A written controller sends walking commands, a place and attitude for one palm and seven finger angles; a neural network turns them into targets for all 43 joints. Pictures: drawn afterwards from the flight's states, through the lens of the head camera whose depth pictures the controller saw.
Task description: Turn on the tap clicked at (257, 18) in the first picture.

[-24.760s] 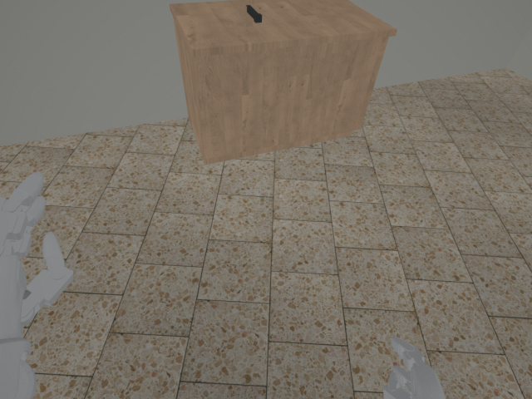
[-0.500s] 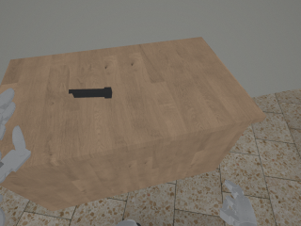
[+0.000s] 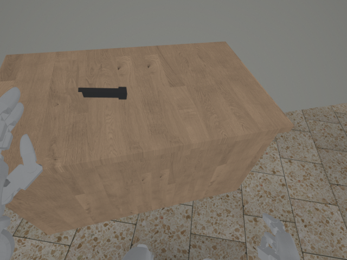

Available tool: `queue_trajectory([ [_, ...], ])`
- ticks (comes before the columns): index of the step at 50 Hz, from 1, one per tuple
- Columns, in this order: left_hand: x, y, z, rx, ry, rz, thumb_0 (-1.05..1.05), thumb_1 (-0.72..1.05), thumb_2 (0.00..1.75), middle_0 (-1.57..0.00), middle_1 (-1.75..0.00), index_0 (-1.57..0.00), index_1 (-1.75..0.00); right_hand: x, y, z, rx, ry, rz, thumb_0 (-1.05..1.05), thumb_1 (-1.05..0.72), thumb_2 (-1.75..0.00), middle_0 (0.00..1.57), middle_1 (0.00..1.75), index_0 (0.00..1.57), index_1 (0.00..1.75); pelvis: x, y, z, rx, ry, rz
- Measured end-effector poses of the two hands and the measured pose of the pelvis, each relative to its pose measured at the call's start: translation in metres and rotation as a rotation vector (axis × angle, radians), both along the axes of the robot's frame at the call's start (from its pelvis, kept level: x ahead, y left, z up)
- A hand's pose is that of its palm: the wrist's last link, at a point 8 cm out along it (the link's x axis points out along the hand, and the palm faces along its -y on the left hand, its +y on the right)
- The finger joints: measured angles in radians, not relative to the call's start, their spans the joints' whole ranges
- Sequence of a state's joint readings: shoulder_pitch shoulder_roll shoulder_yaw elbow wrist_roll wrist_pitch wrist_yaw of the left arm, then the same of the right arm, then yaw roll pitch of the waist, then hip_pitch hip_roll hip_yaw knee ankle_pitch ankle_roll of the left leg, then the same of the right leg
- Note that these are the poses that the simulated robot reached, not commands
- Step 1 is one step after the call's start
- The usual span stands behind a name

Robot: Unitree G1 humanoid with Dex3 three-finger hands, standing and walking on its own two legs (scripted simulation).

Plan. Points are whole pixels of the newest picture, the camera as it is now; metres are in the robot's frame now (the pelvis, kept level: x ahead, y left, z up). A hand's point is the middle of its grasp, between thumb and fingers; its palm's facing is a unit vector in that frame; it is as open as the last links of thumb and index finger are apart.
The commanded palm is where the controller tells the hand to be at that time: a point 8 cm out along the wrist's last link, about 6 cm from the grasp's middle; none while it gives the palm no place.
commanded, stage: step back with the hand held close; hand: left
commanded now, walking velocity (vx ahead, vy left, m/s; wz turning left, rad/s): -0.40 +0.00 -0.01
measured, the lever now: (122, 93) +0.58 +0.20 +0.03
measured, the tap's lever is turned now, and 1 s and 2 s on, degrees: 79 79 79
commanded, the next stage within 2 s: stop stepping back and stand still in 0.30 s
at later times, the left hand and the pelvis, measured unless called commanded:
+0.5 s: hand (4, 240) +0.12 +0.23 +0.18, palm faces +0.34 -0.86 -0.38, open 7.5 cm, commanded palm +0.05 +0.27 +0.20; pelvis -0.11 -0.01 +0.01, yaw +0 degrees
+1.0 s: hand out of the picture +0.00 +0.19 +0.18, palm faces +0.39 -0.88 -0.29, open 7.5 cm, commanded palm -0.05 +0.24 +0.20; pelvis -0.21 -0.04 +0.01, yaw +0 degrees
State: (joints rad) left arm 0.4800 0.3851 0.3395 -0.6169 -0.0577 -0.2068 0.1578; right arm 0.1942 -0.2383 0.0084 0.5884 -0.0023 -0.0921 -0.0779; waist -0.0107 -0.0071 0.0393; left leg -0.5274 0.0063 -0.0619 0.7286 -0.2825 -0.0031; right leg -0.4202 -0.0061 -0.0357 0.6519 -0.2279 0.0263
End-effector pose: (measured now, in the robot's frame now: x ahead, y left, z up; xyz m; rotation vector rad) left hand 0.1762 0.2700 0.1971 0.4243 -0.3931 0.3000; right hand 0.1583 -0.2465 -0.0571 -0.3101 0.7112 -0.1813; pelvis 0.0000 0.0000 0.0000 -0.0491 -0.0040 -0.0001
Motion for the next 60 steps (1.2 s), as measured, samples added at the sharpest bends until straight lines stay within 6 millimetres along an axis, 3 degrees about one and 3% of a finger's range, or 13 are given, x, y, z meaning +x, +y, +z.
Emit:
queue_trajectory([
  [8, -0.020, 0.015, 0.009, 0.044, -0.033, 0.050, 0.01, 0.88, 0.90, -0.21, -0.30, -0.21, -0.31, -0.032, 0.017, 0.000, 0.042, -0.004, 0.015, 0.01, -0.91, -0.90, 0.20, 0.30, 0.20, 0.30, -0.030, -0.003, 0.004, -0.020, 0.004, -0.010],
  [16, -0.059, -0.019, 0.013, 0.017, -0.001, 0.002, 0.01, 0.89, 0.90, -0.20, -0.30, -0.20, -0.31, -0.067, 0.017, -0.014, 0.121, 0.020, 0.039, 0.01, -0.90, -0.90, 0.20, 0.30, 0.20, 0.30, -0.064, -0.016, 0.008, -0.039, -0.002, -0.008],
  [21, -0.081, -0.017, 0.007, -0.013, 0.058, -0.018, 0.01, 0.88, 0.90, -0.21, -0.30, -0.21, -0.31, -0.091, 0.009, 0.003, 0.092, 0.064, 0.006, 0.01, -0.90, -0.90, 0.20, 0.30, 0.20, 0.30, -0.082, -0.017, 0.022, 0.039, 0.030, -0.016],
  [25, -0.095, -0.002, -0.001, 0.020, 0.065, 0.004, 0.01, 0.88, 0.90, -0.21, -0.30, -0.21, -0.31, -0.098, 0.003, 0.014, 0.044, -0.003, 0.002, 0.01, -0.90, -0.90, 0.20, 0.30, 0.20, 0.30, -0.108, -0.012, 0.014, 0.045, 0.056, -0.006],
  [29, -0.118, 0.006, -0.003, 0.037, 0.041, 0.026, 0.01, 0.88, 0.90, -0.21, -0.30, -0.21, -0.31, -0.114, -0.001, 0.018, 0.028, -0.066, -0.022, 0.01, -0.91, -0.90, 0.20, 0.30, 0.20, 0.30, -0.136, -0.007, 0.007, 0.080, 0.014, -0.017],
  [33, -0.146, -0.003, 0.009, 0.038, 0.047, 0.024, 0.02, 0.89, 0.90, -0.21, -0.30, -0.21, -0.31, -0.143, 0.000, 0.023, 0.066, -0.090, -0.015, 0.01, -0.91, -0.90, 0.20, 0.30, 0.20, 0.30, -0.152, -0.010, 0.012, 0.068, -0.010, -0.005],
  [38, -0.179, -0.013, 0.025, 0.080, 0.016, 0.045, 0.01, 0.88, 0.90, -0.21, -0.30, -0.21, -0.31, -0.178, -0.006, 0.004, 0.113, -0.031, -0.005, 0.01, -0.90, -0.90, 0.20, 0.30, 0.20, 0.30, -0.167, -0.020, 0.012, 0.052, -0.019, 0.003],
  [43, -0.202, -0.014, 0.009, 0.044, 0.053, 0.117, 0.01, 0.88, 0.90, -0.21, -0.30, -0.21, -0.31, -0.204, -0.016, -0.024, 0.137, 0.042, -0.006, 0.01, -0.90, -0.90, 0.20, 0.30, 0.20, 0.30, -0.188, -0.031, 0.003, 0.014, -0.053, 0.029],
  [49, -0.215, -0.031, -0.011, -0.092, 0.087, 0.080, 0.01, 0.89, 0.90, -0.20, -0.30, -0.20, -0.31, -0.235, -0.028, -0.012, 0.107, 0.066, -0.028, 0.01, -0.91, -0.90, 0.20, 0.30, 0.20, 0.30, -0.210, -0.040, 0.010, 0.055, -0.021, 0.003],
  [54, -0.226, -0.042, 0.000, -0.039, 0.025, -0.007, 0.02, 0.88, 0.90, -0.21, -0.30, -0.20, -0.31, -0.253, -0.036, -0.002, 0.040, -0.002, -0.055, 0.01, -0.91, -0.90, 0.20, 0.30, 0.20, 0.30, -0.226, -0.038, 0.005, 0.055, -0.002, -0.009],
  [60, -0.234, -0.030, 0.029, 0.059, 0.012, 0.073, 0.01, 0.88, 0.90, -0.21, -0.30, -0.21, -0.31, -0.273, -0.035, 0.000, 0.113, -0.021, -0.084, 0.01, -0.91, -0.90, 0.20, 0.30, 0.20, 0.30, -0.229, -0.044, 0.020, 0.056, -0.018, 0.007],
])
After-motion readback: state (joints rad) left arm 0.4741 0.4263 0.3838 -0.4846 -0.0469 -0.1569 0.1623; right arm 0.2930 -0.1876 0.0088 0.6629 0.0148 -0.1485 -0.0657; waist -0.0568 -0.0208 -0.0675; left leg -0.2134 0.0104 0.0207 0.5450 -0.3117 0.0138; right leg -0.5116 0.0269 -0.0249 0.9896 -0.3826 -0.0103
